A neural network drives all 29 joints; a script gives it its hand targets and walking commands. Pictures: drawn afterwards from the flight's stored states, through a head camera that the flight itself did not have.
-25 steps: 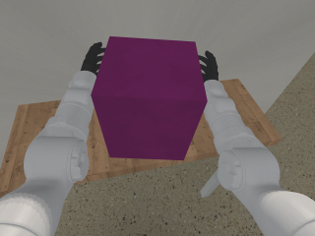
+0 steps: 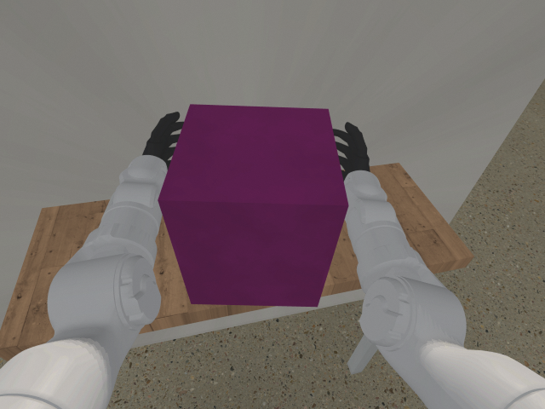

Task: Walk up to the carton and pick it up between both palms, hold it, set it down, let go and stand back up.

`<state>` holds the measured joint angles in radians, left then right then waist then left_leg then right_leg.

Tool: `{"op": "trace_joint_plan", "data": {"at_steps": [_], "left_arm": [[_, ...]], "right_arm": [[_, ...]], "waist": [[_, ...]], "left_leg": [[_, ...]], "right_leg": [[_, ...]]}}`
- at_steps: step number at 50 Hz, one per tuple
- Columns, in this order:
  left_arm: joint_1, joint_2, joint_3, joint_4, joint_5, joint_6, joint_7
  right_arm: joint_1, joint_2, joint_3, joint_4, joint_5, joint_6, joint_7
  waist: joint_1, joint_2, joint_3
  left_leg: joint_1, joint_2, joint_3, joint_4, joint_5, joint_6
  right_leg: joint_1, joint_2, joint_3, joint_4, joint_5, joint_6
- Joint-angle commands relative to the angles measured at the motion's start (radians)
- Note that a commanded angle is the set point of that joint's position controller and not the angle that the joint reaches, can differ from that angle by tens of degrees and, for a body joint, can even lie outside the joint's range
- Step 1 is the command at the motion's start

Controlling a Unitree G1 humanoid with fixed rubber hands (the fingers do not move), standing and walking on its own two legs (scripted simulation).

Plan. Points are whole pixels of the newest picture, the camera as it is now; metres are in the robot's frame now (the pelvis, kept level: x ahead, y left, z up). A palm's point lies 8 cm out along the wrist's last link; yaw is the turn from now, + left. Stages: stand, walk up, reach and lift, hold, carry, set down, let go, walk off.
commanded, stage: reach and lift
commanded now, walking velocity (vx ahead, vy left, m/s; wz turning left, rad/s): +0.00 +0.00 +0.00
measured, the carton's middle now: (256, 210) +0.38 -0.01 +0.10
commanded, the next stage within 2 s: none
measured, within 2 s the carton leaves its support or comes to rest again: leaves its support in 0.04 s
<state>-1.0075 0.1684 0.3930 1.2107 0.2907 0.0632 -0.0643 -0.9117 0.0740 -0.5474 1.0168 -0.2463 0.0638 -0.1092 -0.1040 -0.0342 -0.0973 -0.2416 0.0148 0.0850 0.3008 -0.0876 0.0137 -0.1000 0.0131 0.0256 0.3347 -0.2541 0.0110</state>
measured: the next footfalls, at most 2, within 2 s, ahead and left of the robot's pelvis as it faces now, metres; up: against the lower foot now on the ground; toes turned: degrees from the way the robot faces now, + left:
none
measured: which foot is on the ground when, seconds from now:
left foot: down 0.00-1.00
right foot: down 0.00-1.00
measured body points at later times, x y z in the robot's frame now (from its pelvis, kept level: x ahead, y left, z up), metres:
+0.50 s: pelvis -0.01 +0.00 +0.00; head -0.05 +0.01 +0.45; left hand +0.44 +0.13 +0.18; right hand +0.39 -0.18 +0.18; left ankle +0.04 +0.11 -0.75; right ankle -0.06 -0.11 -0.75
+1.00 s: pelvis -0.01 +0.00 +0.00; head -0.06 +0.01 +0.45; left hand +0.42 +0.13 +0.19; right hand +0.39 -0.17 +0.19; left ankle +0.04 +0.11 -0.75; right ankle -0.06 -0.11 -0.75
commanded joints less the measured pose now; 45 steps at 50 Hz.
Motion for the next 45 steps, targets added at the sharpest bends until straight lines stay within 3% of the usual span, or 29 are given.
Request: {"op": "trace_joint_plan", "data": {"at_steps": [1,11,18,32,45], "left_arm": [[-0.631,-0.480,-0.025,-0.183,-0.001,-0.032,-0.142],[-0.673,-0.430,0.002,-0.205,0.004,-0.005,-0.156],[-0.695,-0.438,-0.056,-0.267,-0.026,0.012,-0.137],[-0.592,-0.497,-0.115,-0.354,-0.034,0.141,-0.116],[-0.603,-0.550,-0.184,-0.452,-0.058,0.213,-0.094]], "right_arm": [[-0.646,0.437,0.184,-0.262,-0.096,-0.087,0.148],[-0.648,0.437,0.174,-0.257,-0.091,-0.047,0.148],[-0.678,0.457,0.226,-0.266,-0.061,-0.051,0.144],[-0.687,0.422,0.342,-0.234,0.076,-0.042,0.139],[-0.689,0.422,0.424,-0.195,0.184,-0.035,0.125]], "waist": [[0.017,-0.007,-0.367],[0.011,-0.023,-0.280],[0.012,-0.013,-0.343],[0.059,0.010,-0.325],[0.074,0.018,-0.305]], "left_leg": [[0.443,-0.007,0.024,-0.026,0.186,-0.004],[0.431,-0.008,0.028,-0.078,0.070,0.014],[0.474,-0.001,0.020,-0.071,0.122,0.008],[0.567,0.007,-0.003,-0.043,0.255,-0.010],[0.580,0.005,-0.014,-0.023,0.250,-0.019]], "right_leg": [[-0.046,-0.014,-0.089,-0.076,0.463,0.098],[-0.046,-0.025,-0.087,-0.114,0.295,0.100],[-0.048,-0.019,-0.099,-0.111,0.325,0.099],[-0.054,0.012,-0.113,-0.127,0.367,0.088],[-0.074,0.024,-0.117,-0.140,0.308,0.071]]}}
